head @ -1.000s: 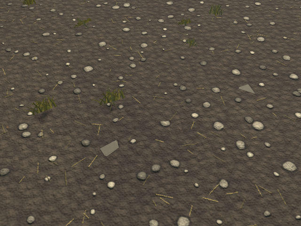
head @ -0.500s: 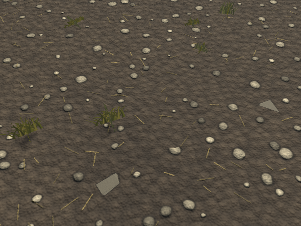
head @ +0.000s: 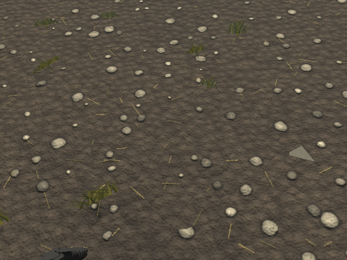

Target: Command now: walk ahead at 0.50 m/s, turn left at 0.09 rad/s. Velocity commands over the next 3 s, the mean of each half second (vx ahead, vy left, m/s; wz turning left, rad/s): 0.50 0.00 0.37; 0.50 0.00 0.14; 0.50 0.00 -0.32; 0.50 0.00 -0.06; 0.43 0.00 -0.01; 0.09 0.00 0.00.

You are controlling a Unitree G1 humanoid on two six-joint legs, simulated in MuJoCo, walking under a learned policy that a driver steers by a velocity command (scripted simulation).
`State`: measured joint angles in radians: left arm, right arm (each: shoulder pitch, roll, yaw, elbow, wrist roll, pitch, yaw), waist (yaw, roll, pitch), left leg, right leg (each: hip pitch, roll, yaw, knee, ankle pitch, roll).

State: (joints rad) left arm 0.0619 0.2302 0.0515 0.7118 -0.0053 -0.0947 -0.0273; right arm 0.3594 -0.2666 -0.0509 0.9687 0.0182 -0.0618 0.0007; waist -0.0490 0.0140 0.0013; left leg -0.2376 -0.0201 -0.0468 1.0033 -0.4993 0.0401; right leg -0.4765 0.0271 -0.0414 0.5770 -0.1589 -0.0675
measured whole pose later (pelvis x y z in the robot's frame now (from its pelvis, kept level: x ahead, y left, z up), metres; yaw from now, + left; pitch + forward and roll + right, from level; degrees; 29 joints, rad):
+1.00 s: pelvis +0.54 +0.12 +0.00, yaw +16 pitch +3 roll +2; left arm 0.07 0.25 0.04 0.77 -0.02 -0.09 -0.05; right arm 0.33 -0.28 -0.07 0.88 0.00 -0.06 -0.01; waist -0.06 -0.03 0.01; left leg 0.09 -0.06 0.01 0.25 -0.38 0.04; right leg -0.58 -0.03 -0.02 0.54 -0.01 -0.06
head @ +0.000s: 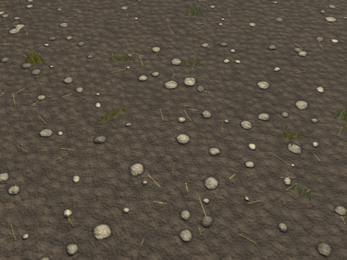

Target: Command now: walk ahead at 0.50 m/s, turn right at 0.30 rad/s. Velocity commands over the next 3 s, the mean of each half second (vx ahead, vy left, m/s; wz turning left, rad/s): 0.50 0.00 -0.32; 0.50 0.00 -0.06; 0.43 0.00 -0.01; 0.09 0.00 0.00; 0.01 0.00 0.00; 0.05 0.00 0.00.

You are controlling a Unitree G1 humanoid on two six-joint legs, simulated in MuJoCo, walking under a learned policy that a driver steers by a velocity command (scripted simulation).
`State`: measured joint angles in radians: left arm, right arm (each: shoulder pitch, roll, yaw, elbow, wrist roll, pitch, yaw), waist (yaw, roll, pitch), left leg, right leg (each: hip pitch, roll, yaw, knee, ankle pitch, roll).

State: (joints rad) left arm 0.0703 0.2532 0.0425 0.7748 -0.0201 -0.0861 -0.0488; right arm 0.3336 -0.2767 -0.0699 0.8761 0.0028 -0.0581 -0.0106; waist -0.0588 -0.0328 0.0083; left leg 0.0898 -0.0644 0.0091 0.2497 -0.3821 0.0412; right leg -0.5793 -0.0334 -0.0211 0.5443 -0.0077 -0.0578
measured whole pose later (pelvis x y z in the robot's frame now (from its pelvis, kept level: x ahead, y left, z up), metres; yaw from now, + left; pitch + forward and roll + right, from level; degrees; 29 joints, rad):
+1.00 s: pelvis +0.56 -0.07 +0.01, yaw -13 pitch +3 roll +2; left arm 0.05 0.26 0.03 0.69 -0.01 -0.08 -0.03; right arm 0.39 -0.29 -0.05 0.86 0.02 -0.06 0.01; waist -0.10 -0.04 0.01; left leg 0.01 -0.04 0.01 0.26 -0.32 0.02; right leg -0.58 -0.06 0.02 0.54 0.00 -0.01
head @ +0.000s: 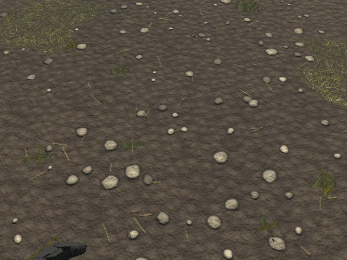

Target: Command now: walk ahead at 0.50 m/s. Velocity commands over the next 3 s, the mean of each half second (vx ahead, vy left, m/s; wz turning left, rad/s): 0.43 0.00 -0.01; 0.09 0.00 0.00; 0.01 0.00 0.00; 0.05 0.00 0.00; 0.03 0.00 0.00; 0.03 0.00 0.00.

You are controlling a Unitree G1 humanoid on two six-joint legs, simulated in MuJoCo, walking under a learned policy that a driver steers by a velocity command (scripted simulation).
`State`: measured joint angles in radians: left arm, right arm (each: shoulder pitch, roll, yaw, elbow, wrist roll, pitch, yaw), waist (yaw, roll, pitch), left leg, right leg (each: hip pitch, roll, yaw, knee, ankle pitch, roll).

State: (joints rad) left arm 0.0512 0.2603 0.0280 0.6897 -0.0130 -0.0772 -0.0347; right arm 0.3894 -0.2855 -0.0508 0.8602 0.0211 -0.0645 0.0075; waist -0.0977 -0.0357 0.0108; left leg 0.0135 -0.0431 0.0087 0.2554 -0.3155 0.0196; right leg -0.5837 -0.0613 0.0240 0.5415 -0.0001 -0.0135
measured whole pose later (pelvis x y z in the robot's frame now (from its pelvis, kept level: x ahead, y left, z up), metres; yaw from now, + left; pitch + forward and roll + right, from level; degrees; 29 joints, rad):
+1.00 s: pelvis +0.36 -0.01 +0.00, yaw +0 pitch -1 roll +1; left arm 0.26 0.23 0.04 0.95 0.01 -0.01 0.03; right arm 0.15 -0.22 -0.03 0.91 -0.02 0.00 -0.02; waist 0.00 0.02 0.01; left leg -0.31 -0.01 0.02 0.49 -0.17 0.01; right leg -0.23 -0.04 0.01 0.54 -0.30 0.03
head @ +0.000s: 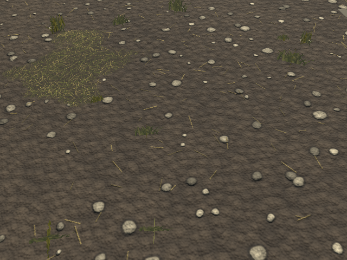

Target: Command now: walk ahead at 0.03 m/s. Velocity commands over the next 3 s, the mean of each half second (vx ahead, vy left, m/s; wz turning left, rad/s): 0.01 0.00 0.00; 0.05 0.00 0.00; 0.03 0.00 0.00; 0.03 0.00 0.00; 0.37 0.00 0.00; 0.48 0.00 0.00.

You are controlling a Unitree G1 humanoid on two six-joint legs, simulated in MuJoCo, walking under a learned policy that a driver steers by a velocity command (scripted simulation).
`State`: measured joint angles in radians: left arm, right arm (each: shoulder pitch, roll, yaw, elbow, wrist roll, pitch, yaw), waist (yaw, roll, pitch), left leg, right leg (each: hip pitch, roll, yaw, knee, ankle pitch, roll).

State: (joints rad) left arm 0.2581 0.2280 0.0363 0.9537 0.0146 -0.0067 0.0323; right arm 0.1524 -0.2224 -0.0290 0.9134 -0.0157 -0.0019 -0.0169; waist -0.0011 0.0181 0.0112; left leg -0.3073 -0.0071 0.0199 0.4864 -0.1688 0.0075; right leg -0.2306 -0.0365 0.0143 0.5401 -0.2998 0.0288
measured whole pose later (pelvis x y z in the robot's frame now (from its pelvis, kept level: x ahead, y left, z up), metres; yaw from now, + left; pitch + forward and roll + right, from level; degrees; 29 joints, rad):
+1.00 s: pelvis +0.05 +0.00 -0.01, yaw +1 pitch -1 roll +0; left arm 0.33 0.20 0.03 1.10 0.00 -0.03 0.04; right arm 0.22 -0.20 -0.03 1.13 0.00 -0.02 -0.03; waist 0.01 -0.01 0.02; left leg -0.28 0.00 0.00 0.60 -0.31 0.00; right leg -0.15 -0.03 0.00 0.56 -0.39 0.03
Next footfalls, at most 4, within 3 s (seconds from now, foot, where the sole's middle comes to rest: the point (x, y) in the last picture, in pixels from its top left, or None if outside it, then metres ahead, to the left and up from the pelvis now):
2.50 left None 0.40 0.14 -0.77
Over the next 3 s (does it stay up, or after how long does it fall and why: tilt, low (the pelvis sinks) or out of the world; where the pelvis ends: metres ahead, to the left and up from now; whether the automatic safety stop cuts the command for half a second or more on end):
stays up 0.49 0.03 0.00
